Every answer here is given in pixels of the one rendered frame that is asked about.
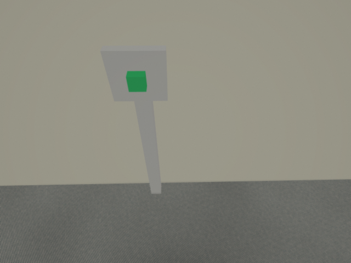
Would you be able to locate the button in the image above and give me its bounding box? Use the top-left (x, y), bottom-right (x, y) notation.
top-left (126, 71), bottom-right (147, 92)

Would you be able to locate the panel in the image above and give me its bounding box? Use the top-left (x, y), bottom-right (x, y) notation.
top-left (100, 45), bottom-right (168, 194)

